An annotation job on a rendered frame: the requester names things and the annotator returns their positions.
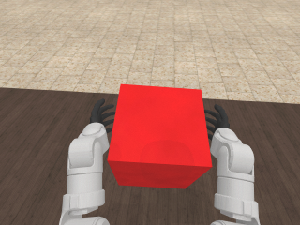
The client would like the robot left forearm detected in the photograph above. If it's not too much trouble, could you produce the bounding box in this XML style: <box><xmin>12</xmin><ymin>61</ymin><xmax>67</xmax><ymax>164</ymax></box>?
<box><xmin>59</xmin><ymin>122</ymin><xmax>110</xmax><ymax>225</ymax></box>

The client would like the carton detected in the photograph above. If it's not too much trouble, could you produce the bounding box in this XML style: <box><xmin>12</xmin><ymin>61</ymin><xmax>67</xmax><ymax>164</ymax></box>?
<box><xmin>107</xmin><ymin>84</ymin><xmax>213</xmax><ymax>189</ymax></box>

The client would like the robot left hand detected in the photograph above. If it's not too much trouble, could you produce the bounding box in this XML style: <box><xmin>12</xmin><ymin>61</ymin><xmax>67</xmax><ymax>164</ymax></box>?
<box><xmin>89</xmin><ymin>98</ymin><xmax>116</xmax><ymax>133</ymax></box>

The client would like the robot right forearm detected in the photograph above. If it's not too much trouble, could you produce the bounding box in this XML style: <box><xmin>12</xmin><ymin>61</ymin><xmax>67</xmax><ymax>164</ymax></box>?
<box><xmin>210</xmin><ymin>127</ymin><xmax>261</xmax><ymax>225</ymax></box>

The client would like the robot right hand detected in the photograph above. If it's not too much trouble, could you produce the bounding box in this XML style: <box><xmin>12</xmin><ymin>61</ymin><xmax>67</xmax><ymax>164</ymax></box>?
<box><xmin>204</xmin><ymin>104</ymin><xmax>230</xmax><ymax>141</ymax></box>

